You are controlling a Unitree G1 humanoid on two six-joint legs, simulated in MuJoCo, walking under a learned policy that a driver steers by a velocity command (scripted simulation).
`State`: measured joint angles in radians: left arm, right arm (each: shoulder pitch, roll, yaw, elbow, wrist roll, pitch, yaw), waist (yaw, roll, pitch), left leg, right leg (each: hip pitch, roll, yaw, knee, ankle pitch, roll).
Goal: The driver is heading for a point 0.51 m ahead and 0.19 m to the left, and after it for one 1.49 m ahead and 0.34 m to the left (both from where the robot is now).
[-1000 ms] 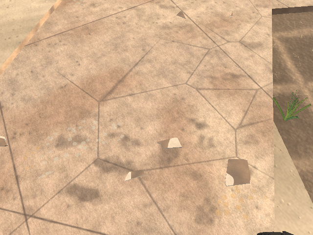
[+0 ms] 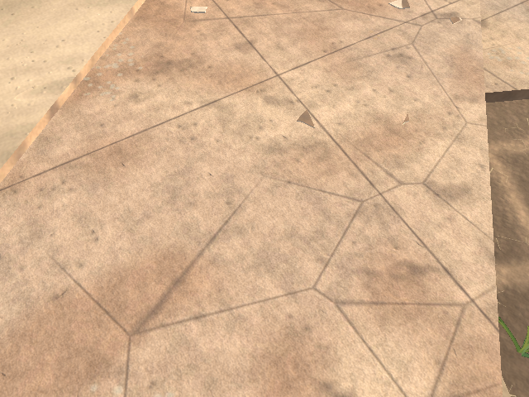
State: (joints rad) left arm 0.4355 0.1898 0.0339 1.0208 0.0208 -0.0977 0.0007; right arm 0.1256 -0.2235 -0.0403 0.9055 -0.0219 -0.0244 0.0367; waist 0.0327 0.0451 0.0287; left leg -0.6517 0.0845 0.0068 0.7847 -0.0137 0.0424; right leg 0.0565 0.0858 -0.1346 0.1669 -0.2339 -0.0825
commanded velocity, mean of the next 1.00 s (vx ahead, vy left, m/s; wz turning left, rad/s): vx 0.38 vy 0.00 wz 0.53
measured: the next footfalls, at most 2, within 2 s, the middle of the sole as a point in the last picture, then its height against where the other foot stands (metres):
left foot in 0.16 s outside the picture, level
right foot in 0.70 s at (284, 357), level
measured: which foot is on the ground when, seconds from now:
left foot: up 0.00-0.14, down 0.16-0.70, up 0.72-1.00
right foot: down 0.00-0.18, up 0.20-0.68, down 0.70-1.00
